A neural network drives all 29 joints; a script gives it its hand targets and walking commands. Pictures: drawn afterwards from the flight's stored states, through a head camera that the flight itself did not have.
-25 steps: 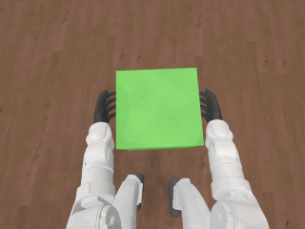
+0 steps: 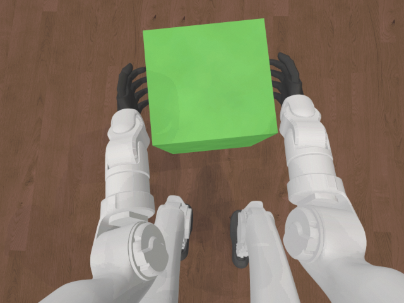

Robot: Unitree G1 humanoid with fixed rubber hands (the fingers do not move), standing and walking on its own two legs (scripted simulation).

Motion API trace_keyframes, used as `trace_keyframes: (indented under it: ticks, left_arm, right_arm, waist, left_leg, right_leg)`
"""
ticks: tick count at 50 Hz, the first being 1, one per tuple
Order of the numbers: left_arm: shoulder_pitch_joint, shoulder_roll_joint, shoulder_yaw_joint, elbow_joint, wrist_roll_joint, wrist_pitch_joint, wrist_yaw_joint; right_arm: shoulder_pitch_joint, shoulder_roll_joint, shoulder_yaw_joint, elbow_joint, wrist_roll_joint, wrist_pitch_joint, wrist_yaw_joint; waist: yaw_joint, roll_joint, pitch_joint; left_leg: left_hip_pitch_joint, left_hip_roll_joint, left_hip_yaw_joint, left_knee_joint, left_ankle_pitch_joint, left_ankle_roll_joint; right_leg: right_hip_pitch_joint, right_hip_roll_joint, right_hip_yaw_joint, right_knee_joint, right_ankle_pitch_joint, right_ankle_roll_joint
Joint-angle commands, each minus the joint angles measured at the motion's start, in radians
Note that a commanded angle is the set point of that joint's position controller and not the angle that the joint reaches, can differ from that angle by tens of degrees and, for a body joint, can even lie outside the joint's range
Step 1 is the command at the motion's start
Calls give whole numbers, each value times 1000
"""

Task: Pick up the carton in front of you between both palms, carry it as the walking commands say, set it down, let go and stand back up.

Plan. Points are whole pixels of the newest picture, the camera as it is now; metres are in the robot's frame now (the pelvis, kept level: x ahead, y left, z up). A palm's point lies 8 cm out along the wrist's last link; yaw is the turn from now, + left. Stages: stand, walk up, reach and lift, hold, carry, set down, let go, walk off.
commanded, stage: set down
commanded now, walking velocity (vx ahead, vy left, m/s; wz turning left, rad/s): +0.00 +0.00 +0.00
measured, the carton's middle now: (208, 101) +0.49 +0.03 -0.16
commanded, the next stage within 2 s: none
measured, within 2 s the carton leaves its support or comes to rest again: rests again in 1.36 s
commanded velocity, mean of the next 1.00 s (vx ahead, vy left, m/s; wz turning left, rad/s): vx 0.00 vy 0.00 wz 0.00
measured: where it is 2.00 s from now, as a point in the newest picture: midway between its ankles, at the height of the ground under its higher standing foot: (209, 245)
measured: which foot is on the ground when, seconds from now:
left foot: down 0.00-1.00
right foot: down 0.00-1.00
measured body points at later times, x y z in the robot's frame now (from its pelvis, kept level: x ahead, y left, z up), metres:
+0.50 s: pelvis -0.02 +0.00 -0.11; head +0.32 -0.01 +0.18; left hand +0.49 +0.18 -0.24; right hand +0.55 -0.11 -0.24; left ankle +0.09 +0.12 -0.56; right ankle +0.07 -0.10 -0.56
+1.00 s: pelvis -0.01 -0.01 -0.20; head +0.37 -0.02 +0.03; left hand +0.52 +0.20 -0.36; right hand +0.60 -0.10 -0.38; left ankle +0.09 +0.12 -0.56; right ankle +0.07 -0.10 -0.56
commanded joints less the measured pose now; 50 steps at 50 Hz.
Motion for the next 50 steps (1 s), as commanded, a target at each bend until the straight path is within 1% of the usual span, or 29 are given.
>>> trace_keyframes:
  ticks: [1,7,19,25,29,36,42,44,46,48,50]
  left_arm:
    - [-642,-865,-604,86,-152,-2,-225]
    - [-724,-835,-621,63,-191,11,-200]
    - [-876,-745,-539,77,-199,11,-184]
    - [-963,-685,-514,68,-216,3,-179]
    - [-1022,-642,-512,61,-241,-3,-176]
    - [-1115,-573,-516,61,-292,-15,-169]
    - [-1177,-520,-518,76,-335,-29,-157]
    - [-1161,-547,-524,91,-366,-37,-150]
    - [-1155,-559,-522,125,-389,-38,-146]
    - [-1150,-565,-525,143,-405,-35,-145]
    - [-1140,-575,-531,151,-414,-36,-145]
  right_arm:
    - [-593,884,490,27,140,-27,213]
    - [-676,858,517,34,180,-10,201]
    - [-813,758,486,115,188,-7,180]
    - [-891,700,496,143,207,-11,166]
    - [-947,662,519,157,231,-15,158]
    - [-1033,592,559,194,278,-25,152]
    - [-1099,522,590,231,324,-43,157]
    - [-1143,514,605,197,347,-56,155]
    - [-1172,502,622,183,364,-66,155]
    - [-1169,504,628,187,369,-67,157]
    - [-1134,519,617,204,365,-67,161]
  waist:
    - [11,-23,-1002]
    - [29,-40,-1073]
    - [55,-85,-1005]
    - [72,-97,-997]
    - [86,-108,-1001]
    - [107,-129,-979]
    - [123,-138,-918]
    - [113,-156,-929]
    - [114,-176,-937]
    - [112,-199,-944]
    - [102,-199,-939]
  left_leg:
    - [482,-136,34,-17,301,-34]
    - [408,-139,50,79,304,-37]
    - [232,-127,74,240,263,-37]
    - [164,-119,90,325,256,-41]
    - [129,-113,102,383,260,-44]
    - [78,-100,116,481,273,-48]
    - [64,-90,118,553,291,-45]
    - [89,-91,113,574,328,-40]
    - [64,-89,109,593,363,-38]
    - [-11,-89,115,597,342,-40]
    - [-50,-92,116,602,332,-42]
  right_leg:
    - [421,127,9,-61,275,23]
    - [355,132,-1,37,278,31]
    - [209,124,-3,190,235,28]
    - [192,117,4,273,235,22]
    - [213,108,10,333,252,20]
    - [253,94,21,437,296,14]
    - [252,83,28,521,322,5]
    - [250,83,25,541,351,4]
    - [291,73,34,568,425,-2]
    - [369,64,46,592,494,-8]
    - [387,62,49,607,524,-10]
